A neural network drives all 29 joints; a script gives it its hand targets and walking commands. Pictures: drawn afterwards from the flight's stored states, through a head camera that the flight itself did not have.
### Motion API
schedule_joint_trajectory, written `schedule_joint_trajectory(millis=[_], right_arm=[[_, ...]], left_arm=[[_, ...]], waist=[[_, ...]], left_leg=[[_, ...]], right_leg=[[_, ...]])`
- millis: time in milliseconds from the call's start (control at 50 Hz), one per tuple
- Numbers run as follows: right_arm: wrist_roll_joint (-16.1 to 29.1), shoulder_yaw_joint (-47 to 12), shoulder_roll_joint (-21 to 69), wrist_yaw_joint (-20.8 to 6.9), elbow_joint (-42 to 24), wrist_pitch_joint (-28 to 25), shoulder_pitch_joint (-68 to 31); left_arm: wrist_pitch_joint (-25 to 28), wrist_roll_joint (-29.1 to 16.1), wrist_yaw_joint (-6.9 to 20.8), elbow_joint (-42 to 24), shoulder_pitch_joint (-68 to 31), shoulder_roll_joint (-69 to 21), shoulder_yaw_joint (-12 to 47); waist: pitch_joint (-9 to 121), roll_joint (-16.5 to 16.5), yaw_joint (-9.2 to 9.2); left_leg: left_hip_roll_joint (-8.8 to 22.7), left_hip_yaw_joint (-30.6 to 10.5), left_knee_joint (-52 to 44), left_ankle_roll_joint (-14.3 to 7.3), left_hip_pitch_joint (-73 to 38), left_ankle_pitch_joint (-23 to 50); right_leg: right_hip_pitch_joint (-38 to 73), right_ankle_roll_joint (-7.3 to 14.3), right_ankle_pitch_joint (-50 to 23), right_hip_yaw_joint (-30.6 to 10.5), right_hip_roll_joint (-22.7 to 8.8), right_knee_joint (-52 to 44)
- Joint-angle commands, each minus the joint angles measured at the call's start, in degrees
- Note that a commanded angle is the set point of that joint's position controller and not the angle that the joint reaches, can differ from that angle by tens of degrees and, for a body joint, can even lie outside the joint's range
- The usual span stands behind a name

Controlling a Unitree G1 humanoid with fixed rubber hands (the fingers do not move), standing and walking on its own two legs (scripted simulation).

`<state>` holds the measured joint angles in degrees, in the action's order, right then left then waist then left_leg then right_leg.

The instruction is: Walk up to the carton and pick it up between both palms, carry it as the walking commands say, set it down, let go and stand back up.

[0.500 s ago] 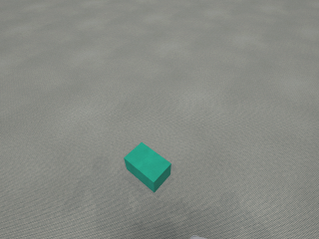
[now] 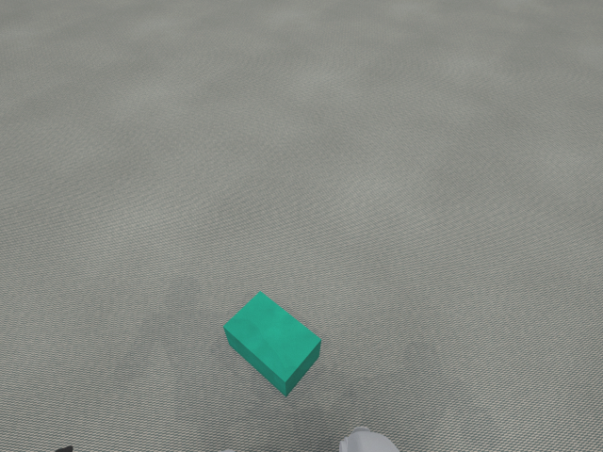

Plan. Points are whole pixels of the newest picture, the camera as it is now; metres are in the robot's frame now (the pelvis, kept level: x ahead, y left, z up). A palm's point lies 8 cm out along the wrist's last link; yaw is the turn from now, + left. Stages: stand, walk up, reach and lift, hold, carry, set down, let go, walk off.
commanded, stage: walk up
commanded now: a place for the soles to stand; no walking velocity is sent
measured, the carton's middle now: (272, 342) +0.54 +0.07 -0.65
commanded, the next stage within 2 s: none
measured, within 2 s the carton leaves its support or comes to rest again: neither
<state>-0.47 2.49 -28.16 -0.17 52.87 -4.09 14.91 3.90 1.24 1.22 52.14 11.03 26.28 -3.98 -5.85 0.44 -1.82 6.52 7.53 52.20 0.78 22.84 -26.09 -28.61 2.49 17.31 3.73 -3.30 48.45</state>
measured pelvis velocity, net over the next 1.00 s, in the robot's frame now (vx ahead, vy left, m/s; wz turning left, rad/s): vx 0.06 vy -0.04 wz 0.21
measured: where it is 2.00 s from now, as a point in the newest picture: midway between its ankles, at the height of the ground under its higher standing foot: (396, 448)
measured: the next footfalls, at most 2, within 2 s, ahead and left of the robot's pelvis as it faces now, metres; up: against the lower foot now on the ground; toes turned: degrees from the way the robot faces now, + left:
right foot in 1.12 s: +0.21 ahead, -0.22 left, +0.00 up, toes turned +15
left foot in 1.30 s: +0.15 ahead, +0.02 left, +0.00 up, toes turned +25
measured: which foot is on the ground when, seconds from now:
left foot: down 0.00-1.00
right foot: down 0.00-0.84, up 0.86-1.00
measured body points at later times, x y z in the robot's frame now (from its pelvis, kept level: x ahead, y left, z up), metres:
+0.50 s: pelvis +0.04 -0.01 +0.02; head +0.06 -0.01 +0.47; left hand +0.14 +0.32 -0.09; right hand +0.18 -0.32 -0.09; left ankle +0.04 +0.14 -0.69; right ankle +0.09 -0.12 -0.69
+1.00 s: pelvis +0.06 -0.04 +0.02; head +0.09 -0.02 +0.47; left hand +0.18 +0.33 -0.05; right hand +0.15 -0.38 -0.07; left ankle +0.04 +0.14 -0.69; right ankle +0.11 -0.18 -0.65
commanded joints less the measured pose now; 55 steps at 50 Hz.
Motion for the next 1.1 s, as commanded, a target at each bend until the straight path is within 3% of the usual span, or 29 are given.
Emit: schedule_joint_trajectory(millis=[0, 20, 40, 60, 100, 120, 160, 180, 220, 300, 320, 340, 400, 440, 560, 600, 640, 660, 800, 820, 840, 860, 880, 900, 940, 960, 1040, 1060, 1080], right_arm=[[1.08, 0.68, -6.84, 0.89, -4.41, -0.34, -4.29], [1.22, 1.02, -9.08, 1.8, -3.29, 0.1, -4.37], [1.38, 1.05, -10.22, 1.97, -2.35, 0.0, -4.6], [1.09, 0.94, -9.87, 2.14, -1.22, -0.25, -3.76], [0.79, 1.5, -9.7, 2.34, 2.32, -0.71, 1.94], [0.65, 1.9, -10.26, 2.12, 3.83, -0.84, 4.67], [0.59, 1.79, -12.12, 1.94, 3.37, -1.09, -1.01], [0.68, 1.82, -12.81, 1.88, 2.85, -1.23, -2.5], [1.08, 1.06, -12.97, 2.23, 3.4, -1.11, -5.54], [1.27, -0.26, -8.49, 2.28, 5.91, -0.12, -8.64], [1.33, -0.29, -7.97, 2.18, 6.3, -0.06, -8.57], [1.06, -0.18, -8.08, 2.11, 7.48, 0.18, -8.47], [1.11, 0.13, -8.21, 1.79, 8.64, 0.35, -9.09], [0.53, -0.09, -9.28, 1.64, 9.18, 0.25, -11.47], [0.12, -0.82, -8.42, 1.28, 10.98, 0.58, -13.93], [0.08, -0.87, -8.28, 1.14, 10.9, 0.72, -14.32], [0.04, -0.64, -8.82, 1.0, 11.45, 0.84, -14.09], [0.01, -0.91, -8.08, 0.93, 11.32, 0.93, -14.35], [-0.1, -0.88, -7.62, 0.87, 11.34, 1.21, -14.15], [-0.09, 3.23, -15.92, 2.82, 10.64, 1.6, 2.43], [-0.43, 4.73, -19.52, 3.81, 9.87, 1.17, 6.38], [-1.35, 6.44, -21.62, 4.58, 6.99, 0.66, 8.3], [-0.73, 6.94, -22.07, 5.65, 5.26, -0.04, 6.95], [-0.71, 6.84, -20.85, 6.24, 3.52, -0.77, 6.1], [-1.06, 5.9, -18.56, 6.78, 0.24, -1.64, 3.81], [-1.54, 5.65, -18.33, 7.0, -1.11, -1.87, 1.97], [-2.75, 6.63, -21.29, 6.89, -3.63, -1.96, 3.25], [-2.59, 6.64, -21.58, 6.98, -4.28, -1.77, 2.28], [-2.62, 6.19, -20.94, 7.08, -4.82, -1.67, 2.1]], left_arm=[[0.97, -0.3, -1.68, -0.45, 9.21, 16.95, -4.14], [0.87, -0.42, -1.77, -1.15, 5.87, 17.67, -4.37], [0.44, -0.98, -2.12, -1.66, 4.51, 17.43, -3.89], [0.05, -0.8, -2.46, -1.76, 1.32, 16.45, -2.89], [-0.34, -0.85, -2.32, -2.63, -3.26, 14.25, -1.63], [-0.88, -1.04, -2.11, -3.28, -5.91, 14.04, -1.01], [-1.32, -1.49, -1.83, -2.58, -8.0, 12.57, -0.67], [-1.33, -1.88, -1.82, -1.57, -8.68, 12.15, -0.31], [-1.32, -2.53, -1.93, 0.56, -8.09, 11.35, -0.27], [-0.74, -1.57, -1.92, 3.54, -8.57, 11.82, -0.31], [-0.73, -1.49, -1.99, 4.21, -9.11, 12.34, -0.25], [-0.85, -1.39, -2.02, 4.6, -10.33, 11.89, -0.09], [-1.38, -1.47, -1.85, 5.43, -13.25, 10.82, 0.4], [-1.69, -1.29, -1.52, 6.28, -14.02, 9.83, 0.53], [-2.02, -1.28, -1.0, 8.42, -14.36, 9.34, 0.16], [-2.02, -1.26, -0.89, 8.75, -14.72, 9.46, 0.38], [-2.17, -1.2, -0.93, 9.21, -14.5, 9.06, 0.25], [-2.06, -1.03, -1.02, 9.35, -14.63, 9.39, 0.35], [-2.24, -1.23, -0.69, 9.93, -13.79, 8.76, 0.53], [-5.23, 3.55, 1.79, -1.79, -20.78, 12.17, -4.34], [-6.46, 3.25, 2.72, -5.44, -23.23, 10.09, -4.44], [-7.33, 3.18, 3.65, -8.67, -23.6, 8.48, -4.49], [-7.39, 4.0, 3.66, -11.27, -22.84, 8.82, -4.45], [-7.36, 3.74, 3.6, -12.45, -20.61, 9.61, -4.92], [-7.01, 3.17, 3.94, -13.36, -15.5, 9.93, -6.02], [-6.88, 2.93, 4.38, -14.2, -15.05, 10.03, -6.28], [-6.75, 2.75, 5.85, -16.7, -14.13, 10.05, -6.55], [-6.5, 2.85, 5.91, -16.96, -10.86, 9.64, -6.62], [-6.3, 2.98, 6.11, -15.12, -6.41, 10.37, -7.27]], waist=[[13.32, 10.0, 6.72], [10.97, 7.18, 6.12], [12.63, 7.0, 5.88], [8.41, 9.04, 4.7], [8.73, 10.04, 1.38], [10.19, 5.89, -0.31], [9.51, -0.46, 1.14], [11.7, -2.9, 1.06], [10.84, -1.78, 2.53], [13.32, 1.23, 1.66], [12.72, 3.78, 1.35], [11.81, 2.65, 1.05], [11.38, 1.37, 0.1], [8.81, -0.16, 1.09], [8.03, -1.72, 1.73], [7.43, 0.12, 1.78], [7.57, -2.29, 1.81], [6.94, -0.26, 1.75], [8.9, -2.02, 1.62], [6.09, 1.34, -1.37], [4.5, -5.71, -3.25], [4.14, -9.65, -3.58], [3.76, -6.04, -2.79], [4.98, -2.17, -1.77], [6.83, -2.12, 0.84], [6.18, -4.01, 1.24], [5.04, -11.39, 1.48], [6.68, -12.57, 3.44], [9.61, -9.14, 5.71]], left_leg=[[-3.05, -3.59, 6.63, -2.4, 13.76, 7.85], [-2.4, -8.84, 9.09, -2.62, 15.12, -8.59], [-2.11, -8.92, 9.37, -3.34, 13.14, -10.08], [-1.93, -9.32, 7.31, -3.81, 13.48, -10.4], [-2.36, -7.1, -2.82, -3.96, 3.09, -2.15], [-3.6, -5.8, -8.75, -3.78, -4.78, 5.63], [1.95, -15.82, -12.99, -5.85, -2.19, 21.85], [4.62, -20.78, -14.51, -7.37, -2.74, 24.62], [4.71, -20.84, -15.85, -7.42, -0.65, 26.84], [-1.85, -8.92, -9.72, -2.9, -3.66, 22.71], [-1.62, -8.33, -10.62, -2.66, -4.41, 22.39], [-1.78, -8.17, -12.34, -2.83, -5.53, 20.65], [-0.72, -10.35, -16.59, -3.75, -8.6, 19.48], [0.67, -13.83, -20.21, -4.81, -4.53, 17.18], [0.03, -13.88, -25.23, -4.36, -3.15, 13.6], [-0.11, -13.21, -25.94, -3.76, -4.29, 15.17], [-0.45, -13.64, -27.01, -3.73, -4.17, 14.42], [-0.38, -13.08, -26.98, -3.59, -4.68, 15.76], [-0.24, -13.19, -28.97, -3.18, -7.93, 18.17], [3.01, -22.34, -27.68, -7.12, -7.85, 13.91], [8.51, -35.57, -30.86, -12.34, -16.05, 12.23], [14.03, -48.89, -33.07, -17.73, -24.53, 12.87], [17.04, -50.03, -32.06, -18.89, -25.01, 12.32], [15.68, -47.94, -29.62, -17.7, -23.4, 10.84], [12.26, -41.89, -27.31, -15.12, -16.19, 9.73], [10.76, -38.29, -25.85, -14.87, -11.36, 9.95], [8.41, -38.32, -24.17, -14.57, 0.69, 6.91], [7.66, -37.67, -22.89, -13.58, 4.15, 5.35], [6.09, -34.22, -18.29, -11.92, 10.43, 0.7]], right_leg=[[20.21, 10.35, -1.69, -28.66, -15.06, -21.22], [19.47, 13.98, -7.26, -31.76, -19.36, -20.63], [18.96, 15.11, -8.84, -29.29, -19.66, -18.44], [16.22, 14.05, -13.38, -26.47, -18.23, -16.82], [8.48, 10.21, -18.04, -17.48, -15.3, -12.68], [3.8, 7.3, -17.36, -12.76, -13.09, -9.94], [4.36, 1.47, -10.52, -4.29, -6.22, -3.87], [6.1, 0.41, -10.63, -3.98, -4.04, -1.04], [10.88, -0.35, -10.67, -3.52, -3.05, -3.05], [13.67, 4.48, -14.48, -9.28, -10.49, -13.84], [14.41, 4.26, -17.41, -8.22, -10.77, -14.12], [12.65, 3.79, -14.54, -7.29, -11.12, -14.68], [11.17, 1.93, -5.32, -4.83, -10.1, -17.04], [12.64, 0.44, -1.43, -3.05, -7.58, -17.4], [16.92, 0.18, 4.15, -1.92, -7.07, -21.67], [17.53, 0.12, 2.61, -1.71, -7.61, -23.16], [18.35, 0.0, 3.33, -1.68, -7.09, -24.42], [18.05, 0.22, 4.49, -1.81, -7.44, -25.44], [21.42, -0.39, -2.1, -0.03, -7.13, -26.28], [15.37, 1.16, 12.61, 1.44, -4.46, -13.38], [0.17, 0.11, 15.71, 1.04, -0.87, -2.59], [-14.94, -1.29, 17.8, -6.65, 1.45, 8.12], [-20.78, -1.0, 13.05, -11.69, -2.23, 12.75], [-20.95, -1.55, 10.83, -13.45, -3.41, 15.56], [-16.02, -2.07, 8.66, -14.32, -4.39, 16.99], [-13.1, -2.13, 10.09, -12.3, -3.71, 14.69], [-3.45, -1.19, 10.76, -8.51, -0.68, 6.62], [1.72, -0.46, 9.52, -8.13, 0.54, 3.81], [12.03, 0.76, 7.34, -6.67, 1.7, -0.42]])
